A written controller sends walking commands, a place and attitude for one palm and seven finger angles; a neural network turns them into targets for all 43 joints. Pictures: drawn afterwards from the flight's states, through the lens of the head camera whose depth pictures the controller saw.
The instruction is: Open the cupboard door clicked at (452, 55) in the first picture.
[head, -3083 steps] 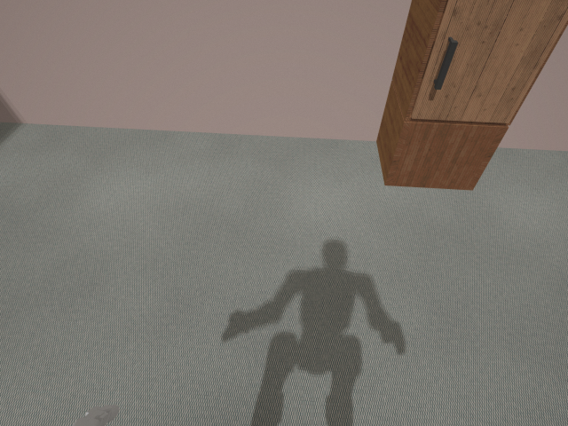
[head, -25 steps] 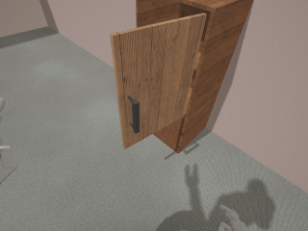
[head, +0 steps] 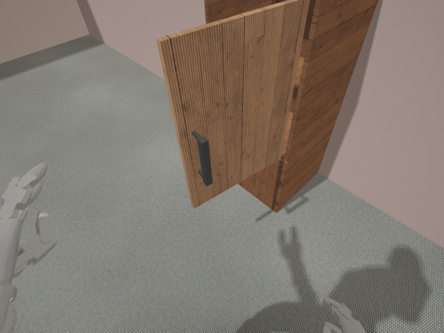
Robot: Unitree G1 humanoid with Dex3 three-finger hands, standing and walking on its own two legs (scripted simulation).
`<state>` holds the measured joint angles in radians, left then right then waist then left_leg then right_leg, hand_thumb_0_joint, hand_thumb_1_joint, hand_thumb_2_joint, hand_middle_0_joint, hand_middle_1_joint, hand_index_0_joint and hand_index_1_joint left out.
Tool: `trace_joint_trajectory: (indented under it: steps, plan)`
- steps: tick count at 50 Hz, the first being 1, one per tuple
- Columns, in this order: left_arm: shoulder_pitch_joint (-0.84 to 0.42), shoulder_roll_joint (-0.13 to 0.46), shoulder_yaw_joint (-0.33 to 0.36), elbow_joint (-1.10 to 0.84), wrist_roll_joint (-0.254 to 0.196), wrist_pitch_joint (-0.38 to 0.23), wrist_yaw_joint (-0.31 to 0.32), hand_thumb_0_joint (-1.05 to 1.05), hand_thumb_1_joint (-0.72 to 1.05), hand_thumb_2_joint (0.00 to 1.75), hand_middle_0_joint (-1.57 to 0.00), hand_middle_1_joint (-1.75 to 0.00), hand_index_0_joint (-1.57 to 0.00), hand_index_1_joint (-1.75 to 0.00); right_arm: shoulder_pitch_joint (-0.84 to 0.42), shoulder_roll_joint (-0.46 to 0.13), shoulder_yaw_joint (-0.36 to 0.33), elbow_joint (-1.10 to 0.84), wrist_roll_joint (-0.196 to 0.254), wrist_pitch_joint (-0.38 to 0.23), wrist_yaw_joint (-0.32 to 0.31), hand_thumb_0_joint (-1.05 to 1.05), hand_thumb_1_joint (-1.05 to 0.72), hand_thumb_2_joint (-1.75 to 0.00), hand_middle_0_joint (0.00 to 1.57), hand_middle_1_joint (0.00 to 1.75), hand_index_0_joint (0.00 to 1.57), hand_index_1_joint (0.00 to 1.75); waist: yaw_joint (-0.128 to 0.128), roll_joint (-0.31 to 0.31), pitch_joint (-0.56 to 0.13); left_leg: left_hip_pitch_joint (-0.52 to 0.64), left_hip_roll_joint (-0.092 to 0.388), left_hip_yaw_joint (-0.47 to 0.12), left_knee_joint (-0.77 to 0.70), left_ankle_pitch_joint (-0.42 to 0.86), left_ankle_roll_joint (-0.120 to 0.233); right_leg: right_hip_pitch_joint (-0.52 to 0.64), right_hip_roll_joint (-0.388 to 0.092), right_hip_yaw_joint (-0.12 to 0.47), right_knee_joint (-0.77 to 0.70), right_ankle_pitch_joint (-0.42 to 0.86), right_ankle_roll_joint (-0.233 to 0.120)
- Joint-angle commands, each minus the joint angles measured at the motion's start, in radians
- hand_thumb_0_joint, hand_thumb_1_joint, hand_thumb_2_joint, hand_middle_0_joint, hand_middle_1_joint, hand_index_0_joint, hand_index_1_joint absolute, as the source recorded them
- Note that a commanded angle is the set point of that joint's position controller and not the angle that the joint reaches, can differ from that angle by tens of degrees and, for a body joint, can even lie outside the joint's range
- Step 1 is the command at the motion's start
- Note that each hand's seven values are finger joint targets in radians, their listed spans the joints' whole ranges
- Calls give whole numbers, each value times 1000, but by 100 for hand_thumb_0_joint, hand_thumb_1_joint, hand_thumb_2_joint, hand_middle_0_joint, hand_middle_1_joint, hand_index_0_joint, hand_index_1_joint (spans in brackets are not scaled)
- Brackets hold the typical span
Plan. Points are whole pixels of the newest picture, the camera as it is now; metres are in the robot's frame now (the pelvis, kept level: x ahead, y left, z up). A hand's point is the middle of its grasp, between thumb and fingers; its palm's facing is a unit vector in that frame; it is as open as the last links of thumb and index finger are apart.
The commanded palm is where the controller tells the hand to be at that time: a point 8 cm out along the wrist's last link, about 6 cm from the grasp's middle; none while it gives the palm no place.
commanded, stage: let the arm hang, fingers relaxed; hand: left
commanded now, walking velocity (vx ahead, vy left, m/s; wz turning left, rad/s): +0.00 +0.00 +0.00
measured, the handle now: (202, 159) +0.58 +0.10 -0.08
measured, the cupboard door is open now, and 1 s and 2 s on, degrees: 80 80 80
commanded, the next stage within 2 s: look to check the result in 1.04 s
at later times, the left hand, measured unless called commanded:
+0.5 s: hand out of the picture +0.01 +0.20 -0.15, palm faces +0.03 -0.97 -0.25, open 7.2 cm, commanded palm none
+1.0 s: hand out of the picture -0.01 +0.18 -0.16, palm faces +0.04 -0.98 -0.17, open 7.3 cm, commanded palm none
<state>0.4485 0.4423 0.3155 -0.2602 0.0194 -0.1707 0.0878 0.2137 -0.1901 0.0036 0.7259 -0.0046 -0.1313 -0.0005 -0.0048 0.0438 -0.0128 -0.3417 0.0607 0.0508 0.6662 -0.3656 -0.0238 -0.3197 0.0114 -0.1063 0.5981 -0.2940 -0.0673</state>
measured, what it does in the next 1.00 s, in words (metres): steps on the spot: left foot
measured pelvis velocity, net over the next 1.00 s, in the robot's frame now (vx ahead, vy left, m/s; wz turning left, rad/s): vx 0.00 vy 0.02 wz -0.01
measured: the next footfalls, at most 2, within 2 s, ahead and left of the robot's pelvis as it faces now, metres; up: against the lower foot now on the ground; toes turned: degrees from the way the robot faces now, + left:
left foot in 0.18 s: +0.04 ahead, +0.15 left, +0.00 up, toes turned +3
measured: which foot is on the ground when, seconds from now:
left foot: up 0.00-0.16, down 0.18-1.00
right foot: down 0.00-1.00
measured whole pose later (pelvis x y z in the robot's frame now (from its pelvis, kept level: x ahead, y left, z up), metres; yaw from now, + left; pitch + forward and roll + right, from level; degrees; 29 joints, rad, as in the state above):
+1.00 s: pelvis +0.00 +0.02 +0.02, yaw +0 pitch -2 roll +0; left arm 0.28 0.12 0.01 1.16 0.01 0.00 0.03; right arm 0.30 -0.11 0.01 1.16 -0.02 0.00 -0.03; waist 0.00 0.00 0.04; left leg -0.14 0.02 0.05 0.40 -0.22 -0.01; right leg -0.17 -0.01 -0.09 0.41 -0.21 -0.03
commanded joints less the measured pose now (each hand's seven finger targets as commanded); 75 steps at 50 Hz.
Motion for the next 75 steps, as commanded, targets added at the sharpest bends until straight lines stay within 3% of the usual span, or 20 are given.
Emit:
trace_joint_trajectory:
  steps: [1,4,6,7,8,9,10,11,12,13,16,17,20,25,31,46,60,70,75]
  plan:
    - [-70,-97,-201,467,20,156,-84,0,90,90,-20,-30,-20,-30,16,-115,-52,-33,-12,92,5,0,-90,-90,20,30,20,30,-17,-324,-35,-100,-21,-15,131,-123,18,69,-276,213,-120,490,-85]
    - [-100,-77,-216,647,27,152,-70,0,90,90,-20,-30,-20,-30,-32,-109,-52,-29,-24,128,3,0,-90,-90,20,30,20,30,10,-391,-25,-115,-54,-3,82,-148,19,223,-258,201,-95,826,-93]
    - [-132,-68,-227,760,21,157,-64,0,90,90,-20,-30,-20,-30,-6,-103,-50,10,-23,141,-3,0,-90,-90,20,30,20,30,2,-361,-53,-32,-61,-8,-27,-70,18,260,-233,183,-90,838,-64]
    - [-157,-63,-234,815,14,161,-60,0,90,90,-20,-30,-20,-30,22,-104,-48,41,-21,142,-3,0,-90,-90,20,30,20,30,-14,-287,-68,43,-52,-16,-109,44,20,242,-218,169,-81,746,-39]
    - [-172,-75,-242,861,5,163,-60,0,90,90,-20,-30,-20,-30,52,-108,-44,75,-23,137,-5,0,-90,-90,20,30,20,30,-24,-179,-95,142,-23,-53,-179,270,32,198,-192,159,-64,603,-2]
    - [-175,-102,-253,901,-3,167,-63,0,90,90,-20,-30,-20,-30,34,-128,-39,97,-29,130,-10,0,-90,-90,20,30,20,30,-12,-19,-91,185,43,-120,-196,435,54,143,-150,131,-66,411,35]
    - [-172,-125,-265,945,-5,171,-63,0,90,90,-20,-30,-20,-30,-3,-141,-30,112,-33,128,-16,0,-90,-90,20,30,20,30,9,95,-84,152,86,-155,-213,451,76,150,-117,124,-104,239,50]
    - [-183,-127,-270,994,-1,173,-60,0,90,90,-20,-30,-20,-30,-31,-120,-22,132,-29,135,-16,0,-90,-90,20,30,20,30,13,133,-47,81,69,-132,-242,289,73,183,-103,131,-172,103,51]
    - [-183,-109,-268,1041,-1,173,-64,0,90,90,-20,-30,-20,-30,-51,-103,-18,149,-23,139,-18,0,-90,-90,20,30,20,30,20,157,2,65,42,-108,-248,220,52,171,-116,152,-211,91,43]
    - [-171,-140,-249,1065,3,169,-64,0,90,90,-20,-30,-20,-30,-37,-75,-24,160,-28,142,-22,0,-90,-90,20,30,20,30,13,187,16,67,27,-88,-241,167,40,161,-128,159,-246,83,30]
    - [-189,-129,-265,1153,-6,161,-65,0,90,90,-20,-30,-20,-30,29,-60,-21,222,-25,148,-24,0,-90,-90,20,30,20,30,0,167,9,107,18,-69,-246,154,29,162,-146,173,-298,70,13]
    - [-196,-129,-267,1173,-5,161,-65,0,90,90,-20,-30,-20,-30,48,-64,-24,229,-22,150,-27,0,-90,-90,20,30,20,30,-3,80,21,123,27,-72,-248,158,30,151,-140,159,-313,61,17]
    - [-207,-138,-275,1236,-7,160,-66,0,90,90,-20,-30,-20,-30,91,-75,-25,277,-21,147,-28,0,-90,-90,20,30,20,30,-7,-18,32,130,31,-73,-275,163,34,156,-140,152,-334,36,18]
    - [-186,-155,-284,1316,-11,158,-62,0,90,90,-20,-30,-20,-30,122,-67,-17,337,-20,140,-31,0,-90,-90,20,30,20,30,-3,-80,78,139,38,-70,-314,190,37,144,-132,137,-336,50,22]
    - [-152,-180,-288,1364,-14,155,-55,0,90,90,-20,-30,-20,-30,141,-46,-9,385,-19,132,-35,0,-90,-90,20,30,20,30,5,-76,75,146,42,-69,-336,228,41,167,-127,121,-302,123,25]
    - [-113,-220,-288,1397,-10,158,-50,0,90,90,-20,-30,-20,-30,166,6,-7,419,-18,128,-42,0,-90,-90,20,30,20,30,4,-12,123,122,34,-67,-354,186,45,137,-123,124,-283,102,27]
    - [-99,-231,-288,1398,-9,155,-50,0,90,90,-20,-30,-20,-30,168,-3,-13,411,-17,123,-43,0,-90,-90,20,30,20,30,-2,-32,97,144,37,-72,-346,207,49,134,-122,118,-272,122,33]
    - [-100,-228,-289,1397,-8,156,-50,0,90,90,-20,-30,-20,-30,159,-5,-12,411,-17,124,-41,0,-90,-90,20,30,20,30,0,-44,120,136,34,-73,-353,194,49,123,-123,118,-271,113,36]
    - [-102,-226,-287,1392,-9,152,-50,0,90,90,-20,-30,-20,-30,156,-10,-13,412,-16,119,-42,0,-90,-90,20,30,20,30,0,-46,84,158,40,-73,-345,247,51,147,-125,115,-261,161,36]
